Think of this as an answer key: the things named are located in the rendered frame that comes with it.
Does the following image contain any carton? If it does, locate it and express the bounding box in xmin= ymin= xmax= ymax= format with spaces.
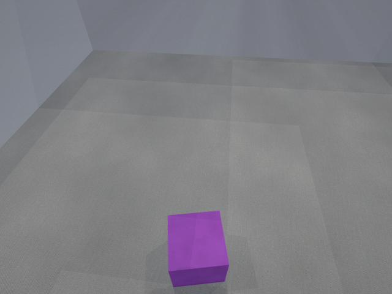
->
xmin=168 ymin=211 xmax=229 ymax=287

